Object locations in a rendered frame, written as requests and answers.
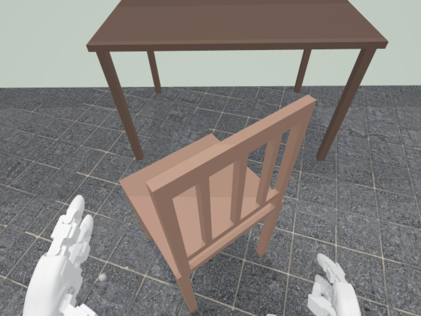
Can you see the table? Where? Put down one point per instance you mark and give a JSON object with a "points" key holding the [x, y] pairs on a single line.
{"points": [[227, 25]]}

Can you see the chair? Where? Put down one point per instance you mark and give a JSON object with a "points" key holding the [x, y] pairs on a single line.
{"points": [[198, 200]]}

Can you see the robot left hand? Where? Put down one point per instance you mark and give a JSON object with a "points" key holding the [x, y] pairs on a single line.
{"points": [[59, 268]]}

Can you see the robot right hand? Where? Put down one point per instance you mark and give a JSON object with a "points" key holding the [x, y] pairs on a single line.
{"points": [[339, 299]]}

